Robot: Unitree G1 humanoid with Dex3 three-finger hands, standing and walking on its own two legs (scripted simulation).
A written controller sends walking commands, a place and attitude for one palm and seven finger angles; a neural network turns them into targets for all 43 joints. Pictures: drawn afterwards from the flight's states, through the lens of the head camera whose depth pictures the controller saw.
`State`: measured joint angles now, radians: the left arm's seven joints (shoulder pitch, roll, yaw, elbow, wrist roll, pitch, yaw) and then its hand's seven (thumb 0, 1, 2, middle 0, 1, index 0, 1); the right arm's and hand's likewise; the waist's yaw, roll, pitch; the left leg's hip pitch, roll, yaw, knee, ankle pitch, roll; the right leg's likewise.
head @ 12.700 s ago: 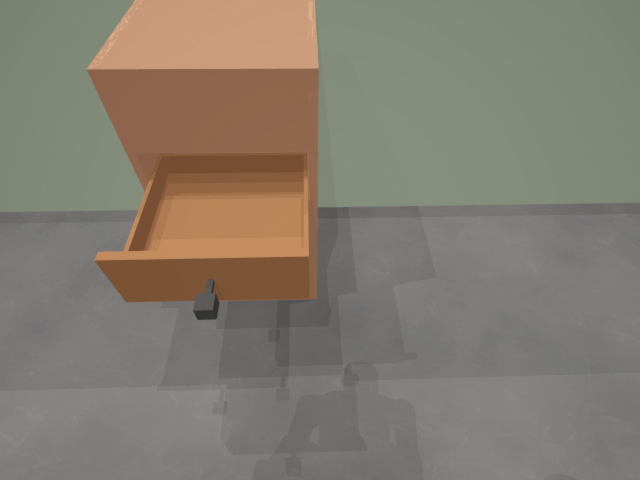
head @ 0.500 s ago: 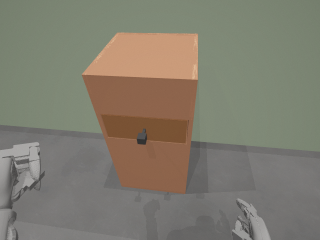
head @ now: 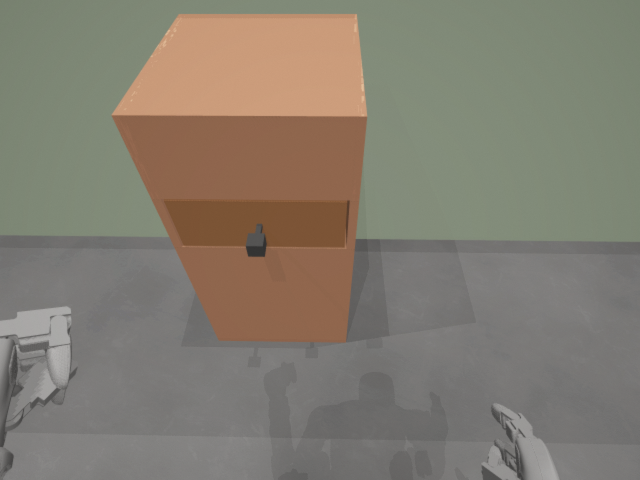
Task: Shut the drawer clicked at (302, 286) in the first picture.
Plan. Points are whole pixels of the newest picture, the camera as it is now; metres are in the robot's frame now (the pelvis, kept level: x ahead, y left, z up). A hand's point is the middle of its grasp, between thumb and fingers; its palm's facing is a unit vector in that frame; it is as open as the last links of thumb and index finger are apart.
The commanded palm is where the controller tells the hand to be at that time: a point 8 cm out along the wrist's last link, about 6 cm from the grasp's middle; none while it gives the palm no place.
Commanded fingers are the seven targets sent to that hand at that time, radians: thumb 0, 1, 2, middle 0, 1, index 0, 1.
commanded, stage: step back with the hand held close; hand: left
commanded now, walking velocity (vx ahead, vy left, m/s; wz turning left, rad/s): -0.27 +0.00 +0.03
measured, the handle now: (257, 238) +0.61 +0.17 -0.17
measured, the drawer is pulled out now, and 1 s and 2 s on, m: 0.00 0.00 0.00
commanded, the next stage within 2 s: stop stepping back and stand still in 1.46 s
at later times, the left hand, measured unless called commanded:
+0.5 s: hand (36, 421) +0.15 +0.23 +0.16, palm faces +0.36 -0.80 -0.47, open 3.2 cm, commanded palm +0.08 +0.27 +0.18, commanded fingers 0.00 0.90 0.90 -1.40 -1.60 -1.40 -1.60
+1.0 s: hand out of the picture +0.12 +0.25 +0.17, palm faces +0.39 -0.75 -0.53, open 3.2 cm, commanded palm +0.04 +0.28 +0.18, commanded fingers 0.00 0.90 0.90 -1.40 -1.60 -1.40 -1.60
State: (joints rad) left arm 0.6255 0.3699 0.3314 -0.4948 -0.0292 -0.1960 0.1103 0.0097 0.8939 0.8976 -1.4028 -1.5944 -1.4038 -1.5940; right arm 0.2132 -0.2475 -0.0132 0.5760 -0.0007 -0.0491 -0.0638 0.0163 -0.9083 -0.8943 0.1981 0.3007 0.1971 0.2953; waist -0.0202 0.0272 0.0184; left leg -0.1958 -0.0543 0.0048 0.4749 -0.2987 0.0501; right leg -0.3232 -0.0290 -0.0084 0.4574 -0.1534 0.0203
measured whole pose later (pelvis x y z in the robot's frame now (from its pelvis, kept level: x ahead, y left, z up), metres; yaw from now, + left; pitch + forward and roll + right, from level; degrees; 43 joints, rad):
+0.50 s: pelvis -0.05 -0.01 -0.01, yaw +1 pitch +1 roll +0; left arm 0.58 0.38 0.37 -0.58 0.01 -0.26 0.13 0.01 0.89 0.90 -1.41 -1.59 -1.41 -1.59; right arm 0.22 -0.23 0.01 0.54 -0.01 -0.06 -0.06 0.02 -0.91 -0.89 0.20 0.30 0.20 0.30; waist -0.01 -0.02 0.02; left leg -0.34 -0.04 -0.01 0.61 -0.29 0.04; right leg -0.42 -0.02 -0.03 0.51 -0.11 0.01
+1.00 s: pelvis -0.07 -0.01 -0.01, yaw +3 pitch +4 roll -3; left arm 0.61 0.44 0.44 -0.61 0.02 -0.29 0.14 0.01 0.89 0.90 -1.41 -1.59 -1.41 -1.59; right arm 0.25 -0.20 -0.02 0.57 -0.01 -0.06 -0.07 0.02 -0.91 -0.89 0.20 0.30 0.20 0.30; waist -0.04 0.00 -0.03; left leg -0.44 -0.02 -0.06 0.63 -0.25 0.04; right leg -0.41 0.06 0.01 0.76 -0.24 0.03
